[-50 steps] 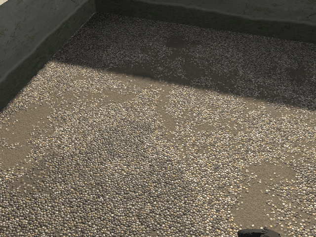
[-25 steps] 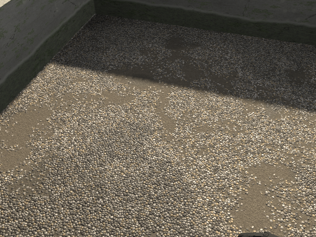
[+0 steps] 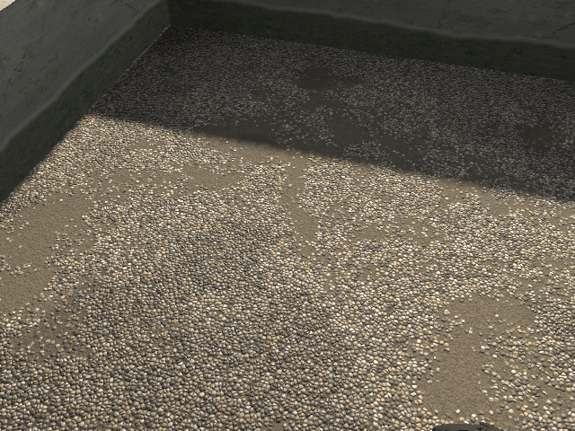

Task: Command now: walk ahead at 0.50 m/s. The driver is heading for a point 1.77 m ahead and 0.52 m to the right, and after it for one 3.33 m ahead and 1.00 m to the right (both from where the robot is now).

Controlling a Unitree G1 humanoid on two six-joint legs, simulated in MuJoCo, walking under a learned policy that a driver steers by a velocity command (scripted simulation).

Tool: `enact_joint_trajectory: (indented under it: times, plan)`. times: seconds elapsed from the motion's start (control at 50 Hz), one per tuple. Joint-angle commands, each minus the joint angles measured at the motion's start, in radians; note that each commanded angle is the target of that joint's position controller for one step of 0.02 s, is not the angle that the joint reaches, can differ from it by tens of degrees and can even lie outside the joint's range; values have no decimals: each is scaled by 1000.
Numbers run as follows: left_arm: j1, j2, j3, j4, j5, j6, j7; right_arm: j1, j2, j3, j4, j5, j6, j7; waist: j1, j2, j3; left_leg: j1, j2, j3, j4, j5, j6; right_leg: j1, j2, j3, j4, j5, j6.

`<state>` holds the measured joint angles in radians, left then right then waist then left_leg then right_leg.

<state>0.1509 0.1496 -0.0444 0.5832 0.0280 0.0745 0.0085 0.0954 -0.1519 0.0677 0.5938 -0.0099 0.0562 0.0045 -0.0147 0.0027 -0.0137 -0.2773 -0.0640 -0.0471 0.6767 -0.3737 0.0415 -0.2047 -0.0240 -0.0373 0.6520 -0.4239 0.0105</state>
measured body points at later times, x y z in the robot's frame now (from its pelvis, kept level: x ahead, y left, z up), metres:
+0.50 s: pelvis +0.00 +0.00 +0.00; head -0.01 +0.00 +0.45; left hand +0.19 +0.20 -0.08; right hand +0.20 -0.20 -0.07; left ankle -0.01 +0.10 -0.72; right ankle -0.05 -0.12 -0.72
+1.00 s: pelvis +0.00 +0.00 +0.00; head -0.01 +0.00 +0.45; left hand +0.19 +0.19 -0.08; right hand +0.20 -0.20 -0.08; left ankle -0.01 +0.10 -0.72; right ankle -0.05 -0.12 -0.72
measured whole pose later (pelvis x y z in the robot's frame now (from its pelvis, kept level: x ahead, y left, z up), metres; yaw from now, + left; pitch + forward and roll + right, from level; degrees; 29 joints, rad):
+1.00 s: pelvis +0.00 +0.00 +0.00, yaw +0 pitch -1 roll +0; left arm 0.15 0.14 -0.05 0.58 0.03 0.07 0.01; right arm 0.10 -0.15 0.07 0.59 -0.01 0.05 0.00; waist -0.02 0.00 -0.02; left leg -0.29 -0.06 -0.03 0.69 -0.38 0.04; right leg -0.21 -0.02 -0.03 0.66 -0.43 0.01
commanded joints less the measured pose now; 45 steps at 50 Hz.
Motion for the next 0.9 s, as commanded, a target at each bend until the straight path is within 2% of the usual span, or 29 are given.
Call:
enact_joint_trajectory:
  times: [0.02,0.04,0.08,0.1,0.14,0.16,0.2,0.22,0.26,0.3,0.34,0.38,0.42,0.46,0.5,0.54,0.56,0.58,0.62,0.64,0.68,0.7,0.74,0.76,0.8,0.82,0.86,0.88,0.9]
  plan:
    - [-92,76,22,-100,1,-10,1,-92,-60,-19,-98,-12,-25,8,-17,-8,-66,-33,70,-32,-88,417,26,48,-40,50,-58,386,-25]
    - [-39,66,22,-77,3,-22,4,-46,-67,-20,-76,5,-25,-9,9,1,-150,-3,67,-68,-122,251,27,102,-17,21,-60,188,-19]
    - [-62,55,15,-81,2,-24,3,-101,-67,-20,-94,10,-16,-14,12,17,-52,-42,72,-83,-141,215,31,48,-10,22,-77,146,-22]
    - [-112,67,15,-104,-3,-14,1,-139,-57,-16,-116,0,-18,2,-12,-1,8,-61,75,-41,-101,385,28,7,-32,47,-73,336,-24]
    - [-93,74,21,-101,2,-9,0,-91,-59,-19,-98,-12,-25,8,-17,-6,-65,-35,71,-30,-87,416,26,45,-38,50,-57,382,-24]
    - [-39,64,22,-78,3,-21,4,-45,-65,-20,-76,5,-24,-9,9,3,-149,-5,68,-66,-121,248,27,100,-16,22,-59,184,-19]
    - [-61,55,14,-82,2,-24,3,-100,-66,-19,-94,10,-16,-14,12,18,-51,-44,73,-82,-141,211,31,46,-9,23,-76,143,-21]
    - [-113,66,14,-105,-3,-14,1,-138,-56,-16,-116,0,-18,2,-11,0,8,-63,76,-40,-101,382,28,4,-31,48,-72,333,-23]
    - [-44,66,20,-78,2,-20,3,-48,-65,-19,-79,4,-20,-8,7,2,-124,-20,69,-66,-123,237,27,86,-15,25,-60,181,-21]
    - [-105,64,13,-104,-2,-14,1,-132,-58,-17,-114,-3,-21,2,-11,3,-5,-56,73,-37,-96,385,28,9,-34,51,-72,345,-24]
    - [-44,68,22,-78,2,-22,4,-47,-65,-19,-79,5,-22,-9,7,-1,-129,-15,71,-65,-121,244,27,88,-12,23,-57,180,-21]
    - [-107,63,13,-104,-1,-13,1,-132,-57,-17,-114,-2,-21,2,-11,4,-5,-56,74,-35,-95,387,28,8,-32,51,-70,344,-24]
    - [-44,67,22,-78,2,-21,3,-47,-64,-19,-79,5,-21,-9,7,1,-129,-16,72,-64,-120,243,27,87,-11,23,-56,178,-20]
    - [-107,62,13,-104,-1,-13,1,-132,-56,-17,-114,-2,-21,2,-11,5,-5,-57,75,-35,-94,386,28,7,-32,51,-69,342,-24]
    - [-44,67,21,-78,2,-21,3,-46,-64,-19,-79,5,-22,-9,8,1,-129,-16,73,-63,-120,241,27,86,-11,24,-55,177,-20]
    - [-107,62,13,-104,-1,-13,1,-131,-56,-17,-114,-2,-21,2,-11,5,-5,-58,76,-34,-94,384,28,5,-31,51,-69,340,-24]
    - [-99,75,20,-99,1,-11,0,-98,-53,-18,-105,-11,-24,6,-18,-10,-56,-35,76,-28,-85,407,27,31,-34,55,-57,363,-26]
    - [-45,67,21,-78,2,-21,3,-45,-64,-19,-79,5,-22,-9,7,1,-129,-17,73,-62,-120,239,27,84,-10,24,-54,175,-20]
    - [-60,51,12,-82,2,-23,2,-92,-64,-19,-95,9,-15,-14,11,20,-49,-49,75,-74,-137,200,29,39,-8,28,-72,145,-23]
    - [-110,66,13,-104,-3,-14,0,-131,-55,-16,-116,-1,-19,2,-12,1,6,-63,77,-33,-95,377,28,-1,-29,53,-68,337,-25]
    - [-92,75,20,-100,2,-10,0,-84,-57,-19,-99,-13,-26,7,-18,-7,-66,-36,74,-22,-79,411,25,38,-35,56,-52,383,-26]
    - [-38,64,20,-77,2,-22,4,-37,-64,-20,-76,4,-25,-10,8,0,-151,-5,72,-57,-114,243,26,93,-13,27,-54,186,-21]
    - [-62,53,13,-81,1,-24,3,-92,-64,-19,-95,9,-17,-15,11,17,-51,-45,76,-72,-135,206,29,39,-6,28,-70,144,-23]
    - [-113,65,13,-105,-3,-13,1,-132,-54,-16,-116,0,-19,1,-12,1,9,-65,79,-31,-94,379,27,-3,-27,52,-67,334,-25]
    - [-92,73,19,-100,2,-9,0,-83,-56,-18,-99,-13,-25,7,-18,-5,-65,-38,75,-20,-78,411,25,36,-34,56,-50,380,-26]
    - [-38,63,20,-77,2,-21,4,-36,-62,-19,-77,4,-25,-10,8,2,-150,-7,73,-55,-114,241,26,91,-12,27,-52,183,-20]
    - [-62,53,13,-81,1,-24,3,-91,-64,-19,-95,9,-17,-15,12,19,-51,-47,78,-71,-135,203,30,38,-5,28,-69,141,-23]
    - [-113,53,9,-107,-6,-16,4,-131,-50,-16,-118,-2,-22,-3,-13,11,11,-69,79,-36,-99,392,25,-6,-30,52,-65,323,-22]
    - [-95,76,19,-100,0,-11,2,-97,-53,-18,-105,-10,-24,3,-15,-9,-45,-40,79,-25,-83,402,27,19,-31,57,-56,353,-25]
